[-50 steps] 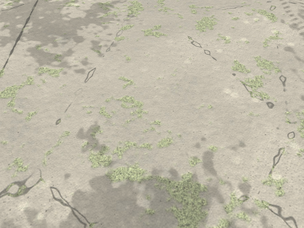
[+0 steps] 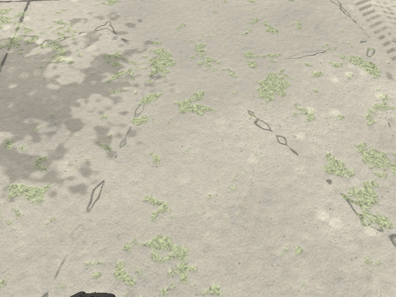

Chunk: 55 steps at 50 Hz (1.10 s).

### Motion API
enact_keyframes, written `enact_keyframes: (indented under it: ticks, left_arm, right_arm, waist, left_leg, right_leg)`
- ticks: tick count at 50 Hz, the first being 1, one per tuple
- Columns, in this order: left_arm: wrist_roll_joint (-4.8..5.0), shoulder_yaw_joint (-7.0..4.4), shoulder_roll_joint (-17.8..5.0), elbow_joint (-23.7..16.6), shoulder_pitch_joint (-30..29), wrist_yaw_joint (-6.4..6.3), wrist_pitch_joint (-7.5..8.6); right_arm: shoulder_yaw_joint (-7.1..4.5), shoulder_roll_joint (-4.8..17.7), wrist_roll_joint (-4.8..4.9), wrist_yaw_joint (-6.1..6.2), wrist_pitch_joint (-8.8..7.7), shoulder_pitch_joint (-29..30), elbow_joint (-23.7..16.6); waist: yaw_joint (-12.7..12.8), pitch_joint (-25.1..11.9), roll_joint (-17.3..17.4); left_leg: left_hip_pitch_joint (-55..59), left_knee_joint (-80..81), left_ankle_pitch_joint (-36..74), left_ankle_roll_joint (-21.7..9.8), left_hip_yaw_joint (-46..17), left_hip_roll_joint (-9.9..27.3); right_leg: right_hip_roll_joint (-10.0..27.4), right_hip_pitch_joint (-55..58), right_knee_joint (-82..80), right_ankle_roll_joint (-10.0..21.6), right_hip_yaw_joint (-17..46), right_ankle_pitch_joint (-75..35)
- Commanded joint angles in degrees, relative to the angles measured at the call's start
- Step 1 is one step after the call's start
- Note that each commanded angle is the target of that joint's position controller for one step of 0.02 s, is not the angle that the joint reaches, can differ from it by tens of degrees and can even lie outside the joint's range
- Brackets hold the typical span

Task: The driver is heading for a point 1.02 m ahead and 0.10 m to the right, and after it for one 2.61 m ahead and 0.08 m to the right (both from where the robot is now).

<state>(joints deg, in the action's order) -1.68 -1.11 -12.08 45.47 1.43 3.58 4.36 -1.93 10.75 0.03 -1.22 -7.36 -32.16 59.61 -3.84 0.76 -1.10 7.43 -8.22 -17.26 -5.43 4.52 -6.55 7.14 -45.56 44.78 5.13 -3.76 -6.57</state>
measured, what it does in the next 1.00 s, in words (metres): walks ahead: right foot, then left foot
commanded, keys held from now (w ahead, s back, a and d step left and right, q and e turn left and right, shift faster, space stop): w+shift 0.58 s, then w+e+shift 0.26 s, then e+shift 0.16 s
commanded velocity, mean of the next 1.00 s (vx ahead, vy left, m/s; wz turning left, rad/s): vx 0.95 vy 0.00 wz -0.22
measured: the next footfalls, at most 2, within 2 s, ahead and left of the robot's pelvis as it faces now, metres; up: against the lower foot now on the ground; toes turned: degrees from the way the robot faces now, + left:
right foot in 0.14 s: +0.35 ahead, -0.08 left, +0.00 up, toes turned -3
left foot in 0.60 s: +0.81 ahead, +0.09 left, +0.00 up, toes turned +3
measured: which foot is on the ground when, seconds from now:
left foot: down 0.00-0.16, up 0.18-0.58, down 0.60-1.00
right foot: up 0.00-0.12, down 0.14-0.62, up 0.64-1.00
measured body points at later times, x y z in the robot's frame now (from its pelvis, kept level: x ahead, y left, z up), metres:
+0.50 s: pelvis +0.48 -0.01 +0.00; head +0.52 -0.01 +0.44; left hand +0.37 +0.23 -0.14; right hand +0.73 -0.21 -0.08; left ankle +0.73 +0.13 -0.68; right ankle +0.32 -0.08 -0.73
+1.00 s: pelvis +0.97 +0.01 -0.01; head +1.00 +0.01 +0.43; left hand +1.21 +0.19 -0.12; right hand +0.86 -0.22 -0.15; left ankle +0.78 +0.09 -0.72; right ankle +1.17 -0.08 -0.69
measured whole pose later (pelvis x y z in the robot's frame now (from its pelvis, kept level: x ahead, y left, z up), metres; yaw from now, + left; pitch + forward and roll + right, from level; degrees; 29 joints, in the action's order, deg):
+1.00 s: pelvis +0.97 +0.01 -0.01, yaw -14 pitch -1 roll +2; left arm 0.4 -1.6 -14.2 44.4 2.8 4.3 3.5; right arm -1.1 11.4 0.5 2.4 -6.8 -26.6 56.4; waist -2.1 4.3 -2.9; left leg 9.5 -22.9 -24.6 0.2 17.3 -2.9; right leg -0.7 -38.2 38.7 7.1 -9.3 -7.3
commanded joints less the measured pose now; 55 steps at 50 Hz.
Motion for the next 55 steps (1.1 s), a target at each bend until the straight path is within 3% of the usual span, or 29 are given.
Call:
enact_keyframes:
  ticks: [1,4,6,7,8,9,10,12,14,16,20,23,27,29,30,31,32,33,35,38,45,48,49,50,51,52,53,54,55]
  left_arm:
    - [0.79,0.49,-1.9,-4.5,-7.2,0.08,0.55]
    - [0.56,-0.53,-5.3,-4.1,-3.7,-1.1,0.59]
    - [0.68,-2.4,-9.2,1.0,14.4,-2.59,0.55]
    - [-0.15,-3.66,-11.7,4.1,25.3,-3.61,0.36]
    - [-1.79,-5.08,-16.5,4.9,30.7,-4.42,0.17]
    - [-1.66,-5.45,-16.0,5.2,28.1,-3.16,0.15]
    - [-0.69,-5.03,-11.8,5.2,22.2,-2.43,0.48]
    - [-0.76,-3.56,-5.5,6.2,17.8,-2.05,1.54]
    - [-0.24,-2.4,-3.2,8.2,18.1,-2.66,2.33]
    - [1.04,-2.35,-4.2,9.5,20.1,-2.74,3.36]
    - [1.68,-2.24,-5.7,9.6,22.9,-2.02,4.42]
    - [2.57,-2.39,-8.3,10.8,27.2,-2.34,5.1]
    - [0.96,-2.56,-12.1,11.6,29.1,-3.58,3.76]
    - [-0.53,-3.24,-14.7,11.6,26.4,-4.86,1.92]
    - [-0.76,-3.03,-13.3,10.9,24.7,-5.01,1.54]
    - [0.04,-1.24,-4.3,8.7,28.0,-4.07,1.87]
    - [4.11,-1.02,-3.7,7.8,34.6,-3.63,2.65]
    - [3.31,-1.67,-7.7,6.9,26.2,-4.42,2.43]
    - [2.3,-1.54,-6.4,6.2,19.9,-3.56,1.77]
    - [0.44,-1.21,-2.8,4.8,19.6,-1.66,-1.24]
    - [0.76,0.31,-1.0,-2.6,2.8,0.0,-1.37]
    - [-0.35,-0.17,-3.3,-0.5,8.6,0.79,-1.01]
    - [4.05,-2.77,-7.8,-2.6,9.8,1.14,-0.14]
    - [4.58,-4.88,-13.5,-0.7,19.9,0.97,-0.47]
    - [4.28,-6.59,-16.5,2.9,32.2,-0.01,-1.06]
    - [3.55,-5.97,-15.2,4.2,31.8,-1.96,-1.64]
    - [-1.46,-4.02,-16.0,0.4,22.1,-2.12,-0.27]
    - [-2.77,-3.79,-14.1,-3.5,20.5,-1.8,-0.06]
    - [-1.94,-4.24,-13.8,-5.6,14.2,-1.74,-0.12]
  right_arm:
    - [-0.7,8.1,0.34,0.77,-1.51,0.9,-3.2]
    - [-1.0,11.6,-1.04,1.88,-0.41,0.0,-2.5]
    - [-1.79,14.2,-2.63,3.0,1.39,2.3,-2.4]
    - [-1.89,13.8,-2.71,3.02,1.75,5.0,-3.2]
    - [-0.39,6.1,-1.74,1.91,1.25,3.5,-5.5]
    - [0.01,3.9,1.68,0.77,0.02,-1.6,-6.8]
    - [-0.56,8.0,1.07,1.49,-0.17,6.7,-8.5]
    - [-0.28,6.8,-0.07,1.0,-0.04,13.5,-10.2]
    - [0.47,3.7,-2.21,-0.45,1.81,12.4,-10.9]
    - [0.86,3.0,-2.88,-1.36,2.88,16.4,-12.8]
    - [1.78,4.3,-2.55,-2.15,2.52,30.8,-18.6]
    - [2.47,4.2,-1.27,-2.68,2.12,36.5,-20.2]
    - [1.13,8.6,-1.83,-1.26,2.09,34.0,-19.9]
    - [-0.86,12.5,-1.64,0.34,2.3,15.2,-14.5]
    - [-2.21,15.3,-2.38,1.49,2.55,4.3,-11.5]
    - [-3.52,20.2,-4.08,2.25,2.5,0.3,-10.9]
    - [-3.89,19.7,-4.05,0.92,2.5,3.1,-11.2]
    - [-3.46,14.5,-3.15,0.32,2.21,9.9,-11.7]
    - [-2.25,8.7,-3.13,-0.03,0.95,14.4,-10.7]
    - [-1.16,5.5,-1.36,0.21,-0.28,12.4,-7.3]
    - [-0.31,6.1,-0.24,0.94,-1.66,10.0,-6.2]
    - [-1.18,11.8,0.8,3.69,-1.78,9.7,-7.4]
    - [-2.75,19.3,1.52,5.84,-0.38,13.2,-10.1]
    - [-3.25,19.5,1.02,6.71,0.72,18.6,-12.0]
    - [-3.27,18.2,1.13,6.49,1.46,23.6,-13.8]
    - [-1.5,10.2,0.09,4.52,1.16,25.6,-15.4]
    - [0.49,3.6,-0.49,3.26,-0.15,11.9,-17.3]
    - [0.34,7.1,-0.13,2.02,-0.94,7.0,-16.7]
    - [-0.24,9.6,2.45,1.36,-0.67,6.9,-18.0]
  waist:
    - [2.0,9.3,2.1]
    - [4.8,2.4,6.6]
    - [13.5,-7.3,9.1]
    - [18.6,-11.9,8.1]
    - [16.1,-17.4,-3.4]
    - [10.4,-23.0,-14.8]
    - [9.8,-13.0,-5.6]
    - [6.4,-2.5,4.5]
    - [2.0,0.7,2.1]
    - [1.2,4.7,0.7]
    - [3.5,9.3,1.3]
    - [5.8,9.1,0.5]
    - [3.3,2.0,-4.7]
    - [-6.3,-8.1,-6.9]
    - [-10.9,-12.5,-5.7]
    - [-6.8,-18.6,8.4]
    - [-1.6,-26.3,17.7]
    - [-0.9,-15.3,6.8]
    - [1.6,-3.0,-1.5]
    - [5.5,1.6,3.4]
    - [5.0,8.9,2.0]
    - [7.8,2.9,5.1]
    - [10.2,-2.9,12.9]
    - [16.4,-8.2,12.2]
    - [22.0,-11.3,7.2]
    - [19.2,-5.6,-11.3]
    - [6.1,-11.7,-17.9]
    - [7.1,-25.0,-8.9]
    - [4.4,-23.4,-0.1]
  left_leg:
    - [-11.1,9.5,39.3,-3.1,-3.7,14.4]
    - [2.7,-3.6,72.4,-1.5,-2.2,16.7]
    - [2.8,-27.0,77.4,-1.6,-1.8,18.1]
    - [-6.7,-43.6,65.6,-2.0,-1.1,16.2]
    - [-26.2,-66.7,25.0,-1.9,-1.2,9.0]
    - [-44.5,-81.0,-8.4,-1.3,-9.0,0.9]
    - [-50.6,-79.2,-1.7,-3.1,-10.5,6.4]
    - [-47.6,-71.9,3.6,-3.0,-9.9,10.4]
    - [-43.2,-67.1,3.5,-1.4,-10.0,12.7]
    - [-46.7,-63.3,4.4,0.4,-8.1,14.8]
    - [-45.3,-41.8,20.0,1.8,-1.5,14.5]
    - [-36.6,-28.7,30.3,0.0,2.5,11.0]
    - [-32.4,-23.2,21.1,-2.7,4.5,4.3]
    - [-14.5,-22.8,13.1,-4.5,2.2,2.3]
    - [-0.8,-23.8,7.5,-5.7,-3.0,7.5]
    - [13.3,-23.8,-6.0,-6.9,-22.7,23.7]
    - [20.7,-10.4,-15.3,-11.5,-52.4,32.6]
    - [11.3,-7.1,-18.5,-8.5,-43.2,28.3]
    - [-7.0,-3.7,-5.5,-5.1,-26.5,24.6]
    - [-16.2,-0.5,4.8,-0.3,-12.1,20.2]
    - [-18.5,-1.9,50.8,6.5,11.4,12.1]
    - [-14.6,-14.1,67.5,7.4,12.3,14.5]
    - [-13.9,-21.1,78.8,9.5,8.8,15.7]
    - [-14.5,-32.2,77.7,10.4,7.5,16.4]
    - [-19.2,-52.9,61.4,11.1,7.7,13.3]
    - [-34.0,-75.9,-8.3,11.8,6.7,1.7]
    - [-45.7,-92.5,-22.2,11.0,-6.0,0.3]
    - [-44.0,-94.4,-21.1,8.8,-14.7,3.0]
    - [-49.1,-90.1,-15.4,7.2,-13.9,4.0]
  right_leg:
    - [-4.0,12.6,-10.4,1.5,-4.1,-5.6]
    - [-10.5,18.3,-13.2,3.5,-6.2,4.4]
    - [-12.4,35.1,-14.5,5.5,-4.0,12.1]
    - [-8.3,49.0,-14.7,7.0,-0.4,16.6]
    - [6.8,64.3,-13.2,10.2,19.1,32.8]
    - [15.8,73.2,-25.9,16.6,51.4,41.9]
    - [12.1,66.0,-29.6,13.7,44.6,41.5]
    - [8.4,48.3,-32.6,10.7,29.9,29.6]
    - [4.5,37.7,-35.5,8.2,22.3,27.5]
    - [2.9,33.9,-38.8,7.8,17.9,24.3]
    - [-2.7,29.5,-42.7,6.1,6.9,4.5]
    - [-1.1,33.9,-47.3,4.5,4.7,-9.5]
    - [2.2,53.4,-34.2,2.6,2.1,-45.4]
    - [3.5,52.8,-10.7,2.1,1.6,-49.9]
    - [1.4,42.5,6.4,2.1,2.0,-36.8]
    - [-6.0,24.5,29.6,2.2,2.3,11.1]
    - [-11.5,9.9,43.1,2.2,9.3,32.8]
    - [-6.0,5.4,41.1,3.3,9.6,24.4]
    - [-2.1,8.7,34.0,3.0,9.1,18.5]
    - [0.9,11.0,30.6,1.8,8.6,16.8]
    - [-5.1,10.6,4.2,1.0,-6.3,-0.6]
    - [-12.0,24.9,-7.3,1.8,-11.3,-5.7]
    - [-12.1,30.8,-4.1,1.8,-6.5,-1.8]
    - [-12.0,39.2,-5.8,3.5,-3.3,-1.2]
    - [-8.9,50.4,-13.2,6.4,1.6,-10.7]
    - [-5.3,56.4,-19.2,7.8,7.8,-22.7]
    - [5.3,61.7,-9.0,16.1,28.0,-56.8]
    - [12.3,65.6,-12.0,22.1,34.7,-55.4]
    - [13.8,61.1,-19.0,24.4,37.8,-29.4]
Keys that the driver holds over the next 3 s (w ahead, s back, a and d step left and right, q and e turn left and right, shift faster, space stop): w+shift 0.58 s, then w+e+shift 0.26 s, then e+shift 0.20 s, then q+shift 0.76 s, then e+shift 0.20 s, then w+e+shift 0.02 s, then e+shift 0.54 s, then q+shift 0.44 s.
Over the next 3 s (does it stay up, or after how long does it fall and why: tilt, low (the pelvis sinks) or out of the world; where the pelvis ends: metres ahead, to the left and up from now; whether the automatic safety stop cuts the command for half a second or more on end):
stays up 1.34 0.01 0.01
